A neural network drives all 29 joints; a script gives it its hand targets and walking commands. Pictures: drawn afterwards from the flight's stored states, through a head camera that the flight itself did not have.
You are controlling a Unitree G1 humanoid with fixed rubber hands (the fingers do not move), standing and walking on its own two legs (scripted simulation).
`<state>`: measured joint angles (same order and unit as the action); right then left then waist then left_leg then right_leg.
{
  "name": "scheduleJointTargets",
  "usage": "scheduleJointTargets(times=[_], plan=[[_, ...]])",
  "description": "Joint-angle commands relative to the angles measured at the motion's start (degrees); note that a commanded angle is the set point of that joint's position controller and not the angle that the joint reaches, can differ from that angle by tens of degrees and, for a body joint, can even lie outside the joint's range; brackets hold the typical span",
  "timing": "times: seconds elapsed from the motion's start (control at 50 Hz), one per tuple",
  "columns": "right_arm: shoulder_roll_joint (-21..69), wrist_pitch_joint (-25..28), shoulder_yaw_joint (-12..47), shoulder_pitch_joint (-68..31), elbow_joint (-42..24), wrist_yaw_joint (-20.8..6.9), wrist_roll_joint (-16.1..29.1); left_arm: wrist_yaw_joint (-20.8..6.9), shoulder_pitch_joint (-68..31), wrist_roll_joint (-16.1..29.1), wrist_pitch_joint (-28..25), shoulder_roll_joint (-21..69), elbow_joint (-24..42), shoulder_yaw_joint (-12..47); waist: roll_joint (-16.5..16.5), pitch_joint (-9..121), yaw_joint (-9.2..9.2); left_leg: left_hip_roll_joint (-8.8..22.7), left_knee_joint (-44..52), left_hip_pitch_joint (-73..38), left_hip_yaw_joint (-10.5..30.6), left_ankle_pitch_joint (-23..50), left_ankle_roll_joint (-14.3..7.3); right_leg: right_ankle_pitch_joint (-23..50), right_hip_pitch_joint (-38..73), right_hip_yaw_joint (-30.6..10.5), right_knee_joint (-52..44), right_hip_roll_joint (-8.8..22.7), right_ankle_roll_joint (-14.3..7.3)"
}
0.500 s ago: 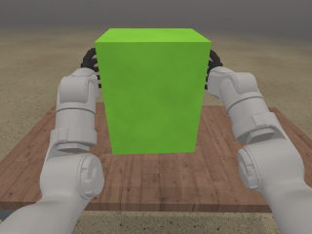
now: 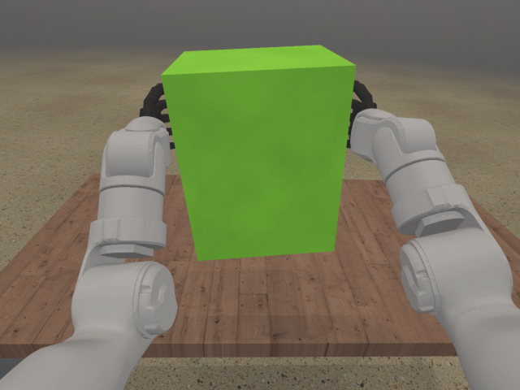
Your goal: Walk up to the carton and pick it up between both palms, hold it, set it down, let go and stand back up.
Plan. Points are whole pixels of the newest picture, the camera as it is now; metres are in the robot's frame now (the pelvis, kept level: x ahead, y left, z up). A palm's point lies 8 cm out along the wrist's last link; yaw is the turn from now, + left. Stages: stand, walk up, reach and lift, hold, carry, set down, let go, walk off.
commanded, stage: hold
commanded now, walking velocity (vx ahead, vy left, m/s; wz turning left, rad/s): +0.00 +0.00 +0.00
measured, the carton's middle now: (259, 151) +0.37 -0.02 +0.29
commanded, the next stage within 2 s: none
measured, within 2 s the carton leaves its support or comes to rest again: neither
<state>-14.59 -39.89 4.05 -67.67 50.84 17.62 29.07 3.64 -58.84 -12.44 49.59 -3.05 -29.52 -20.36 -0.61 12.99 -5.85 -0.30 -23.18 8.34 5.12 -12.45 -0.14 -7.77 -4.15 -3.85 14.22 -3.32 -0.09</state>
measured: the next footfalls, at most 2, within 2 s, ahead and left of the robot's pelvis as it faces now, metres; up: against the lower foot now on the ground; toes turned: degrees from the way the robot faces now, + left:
none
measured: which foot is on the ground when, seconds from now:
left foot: down 0.00-1.00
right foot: down 0.00-1.00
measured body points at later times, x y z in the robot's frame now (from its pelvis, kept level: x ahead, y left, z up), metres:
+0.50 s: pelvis -0.01 -0.01 +0.00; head -0.10 +0.01 +0.44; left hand +0.39 +0.15 +0.32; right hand +0.38 -0.15 +0.32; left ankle +0.00 +0.11 -0.75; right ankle +0.00 -0.12 -0.75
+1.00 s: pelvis -0.01 -0.01 +0.00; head -0.10 +0.01 +0.44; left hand +0.39 +0.14 +0.32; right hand +0.38 -0.16 +0.32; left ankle +0.00 +0.11 -0.75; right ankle +0.00 -0.12 -0.75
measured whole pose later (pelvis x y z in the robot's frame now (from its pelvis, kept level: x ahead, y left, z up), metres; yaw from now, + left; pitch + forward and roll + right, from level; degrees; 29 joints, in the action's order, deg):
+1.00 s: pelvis -0.01 -0.01 +0.00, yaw +1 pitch -2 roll -2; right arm -13.2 -39.1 2.8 -69.4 53.4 17.9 27.3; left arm 2.7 -63.1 -12.1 47.3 -5.6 -36.1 -21.6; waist -0.3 12.2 -4.8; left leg 0.1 -22.8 9.6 6.3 -11.4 0.6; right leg -7.2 -5.1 -2.7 14.0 -3.8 -0.8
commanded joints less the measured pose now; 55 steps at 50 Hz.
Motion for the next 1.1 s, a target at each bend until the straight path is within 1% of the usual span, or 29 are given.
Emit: scheduleJointTargets(times=[0.0,0.02,0.04,0.06,0.08,0.1,0.12,0.14,0.16,0.18,0.2,0.22,0.24,0.26,0.28,0.3,0.34,0.4,0.46,0.56,0.66,0.74,0.9,1.08], plan=[[40.2,1.6,6.4,-43.7,-17.9,-9.1,8.4,-7.9,-47.0,11.0,-3.9,35.2,7.7,19.9,-3.6,15.7,-0.16,-0.1,2.4,-5.0,-0.4,15.1,4.4,9.3,3.5,1.4,-0.1,-2.0,0.6],[41.4,1.5,6.8,-44.5,-17.8,-9.2,8.3,-7.9,-48.8,11.3,-4.2,34.4,8.5,19.3,-2.5,16.4,0.38,-0.3,2.6,-4.4,-0.6,14.0,3.9,8.5,3.7,1.4,-0.1,-1.8,0.8],[41.8,1.8,7.2,-44.9,-19.3,-9.2,8.2,-7.9,-47.5,11.5,-4.3,34.5,7.8,19.4,-1.4,17.7,0.63,-0.4,2.7,-4.4,-0.7,13.2,3.5,8.5,3.7,1.2,-0.1,-1.7,1.0],[41.8,1.7,6.2,-45.2,-18.1,-9.2,7.8,-7.7,-48.2,11.3,-4.4,34.8,7.1,19.4,-2.2,16.4,0.37,-0.4,3.0,-4.0,-0.6,11.8,3.6,7.4,3.1,1.1,-0.4,-1.5,0.8],[42.4,2.1,7.0,-46.2,-19.5,-9.4,8.1,-7.6,-47.6,11.4,-4.5,35.1,6.3,18.9,-1.5,17.5,1.21,-0.5,2.6,-4.2,-0.7,13.1,3.2,8.9,3.6,1.0,-0.2,-1.6,1.0],[42.4,2.4,7.4,-46.8,-20.3,-9.3,8.2,-7.6,-47.6,11.7,-4.8,34.9,6.8,19.1,-0.9,19.0,1.24,-0.6,2.2,-4.6,-0.7,13.9,3.1,10.0,4.2,1.0,0.1,-1.7,1.1],[41.6,2.2,7.4,-45.4,-19.2,-9.2,8.4,-7.6,-45.3,10.7,-4.4,34.5,4.6,17.7,-0.7,17.1,1.41,-0.6,2.3,-5.3,-0.8,14.7,3.1,11.2,4.5,0.9,-0.3,-1.7,1.1],[40.5,2.1,6.7,-44.5,-18.8,-8.9,8.1,-8.0,-44.7,10.8,-4.2,34.8,4.5,18.2,-1.5,17.2,0.15,-0.7,2.3,-5.4,-0.9,14.4,3.5,11.7,4.7,0.8,-0.4,-1.6,1.1],[41.7,1.3,5.2,-45.9,-12.4,-8.8,5.9,-8.7,-42.7,3.8,-3.5,26.0,-5.2,8.2,3.5,7.9,6.23,-1.2,3.6,-3.1,-1.2,11.1,1.0,7.5,3.1,1.7,-1.4,-1.7,2.1],[41.0,1.6,5.3,-45.2,-13.3,-8.8,5.2,-9.8,-41.5,4.3,-3.8,26.8,-5.1,8.8,4.3,9.9,3.64,-1.2,4.1,-3.3,-1.8,9.6,0.6,7.6,3.4,1.0,-1.3,-1.4,2.0],[41.8,2.2,5.3,-46.7,-15.1,-8.6,6.1,-10.4,-42.9,5.5,-4.4,28.0,-3.3,9.7,2.3,13.1,5.42,-1.5,3.9,-2.5,-1.1,9.8,0.8,7.2,5.3,0.7,-1.1,-0.9,1.8],[42.3,2.7,5.5,-48.0,-17.9,-8.3,7.2,-10.4,-45.4,7.4,-4.9,28.6,-1.3,12.1,2.0,16.3,3.95,-1.8,2.9,-3.6,-1.3,11.8,1.2,10.0,5.4,0.6,-0.7,-1.1,2.1],[42.5,3.1,6.0,-49.6,-20.1,-8.1,8.1,-10.2,-46.7,8.6,-5.2,29.4,-0.1,13.6,1.4,19.0,3.36,-2.0,1.6,-5.0,-1.4,14.9,1.6,13.9,5.8,0.7,-0.2,-1.2,2.5],[42.3,3.3,6.4,-50.3,-21.7,-7.7,8.6,-10.1,-47.2,9.4,-5.5,29.8,0.8,14.7,1.2,20.5,2.24,-2.3,0.6,-6.3,-1.5,17.1,1.9,17.1,5.9,0.9,0.1,-1.3,2.9],[42.0,3.3,6.5,-50.1,-22.3,-7.2,8.6,-10.1,-47.0,9.8,-5.6,30.1,1.1,15.2,1.2,20.8,1.48,-2.5,0.2,-6.9,-1.6,17.7,2.1,18.8,5.9,1.0,0.2,-1.1,3.2],[41.6,3.2,6.4,-49.3,-22.2,-6.8,8.3,-10.2,-46.3,9.9,-5.7,30.2,0.9,15.5,1.1,20.2,0.65,-2.6,0.3,-6.8,-1.6,17.0,2.2,19.1,5.8,1.0,0.1,-0.8,3.4],[40.8,3.0,5.4,-47.5,-21.4,-6.2,7.2,-10.7,-45.2,10.2,-5.7,30.6,0.3,16.0,0.4,18.3,-0.67,-2.6,1.4,-5.4,-1.6,13.8,2.3,16.7,5.6,0.9,-0.4,-0.2,3.2],[40.1,2.9,3.6,-46.9,-20.5,-6.1,5.8,-11.1,-45.7,11.1,-5.8,31.5,0.2,16.7,-1.4,16.8,-1.75,-2.3,2.4,-3.1,-1.5,10.4,2.9,11.8,5.2,1.0,-0.9,0.0,2.2],[40.1,2.9,3.2,-47.4,-20.1,-6.3,5.5,-10.8,-47.1,11.9,-6.1,32.1,0.9,17.3,-2.9,17.4,-1.79,-1.9,2.6,-2.3,-1.1,10.1,3.4,10.0,5.4,1.2,-0.7,-0.2,1.6],[40.2,2.9,4.0,-47.7,-19.3,-7.2,6.3,-9.9,-48.3,12.0,-6.2,32.4,2.2,17.4,-4.2,19.2,-0.60,-1.3,2.3,-2.4,-0.4,12.2,4.0,9.1,5.6,1.7,0.0,-1.1,1.1],[39.9,2.8,4.6,-47.2,-17.6,-8.2,6.8,-9.2,-47.8,11.0,-6.0,32.0,2.0,16.5,-3.8,19.0,0.73,-0.7,2.3,-3.0,-0.1,13.7,4.0,8.3,5.2,1.8,0.2,-1.7,0.8],[39.9,2.9,4.7,-47.1,-17.0,-8.5,6.9,-8.9,-47.4,10.5,-5.9,31.7,1.4,15.9,-2.8,18.3,1.23,-0.6,2.2,-3.4,-0.2,14.5,3.7,8.6,4.9,1.6,0.0,-1.9,0.8],[40.4,3.1,4.6,-47.6,-17.8,-8.0,7.0,-9.3,-46.9,10.3,-5.9,31.2,0.4,15.4,-1.5,17.7,0.79,-1.3,1.9,-3.8,-0.8,14.2,3.1,10.6,4.9,1.3,-0.4,-1.3,1.5],[41.0,3.0,4.5,-48.1,-19.3,-7.1,6.8,-9.9,-46.9,10.6,-6.2,30.9,0.0,15.5,-1.3,18.2,0.17,-2.0,2.0,-3.3,-0.9,12.5,2.7,11.5,5.3,1.3,-0.4,-0.7,2.0]])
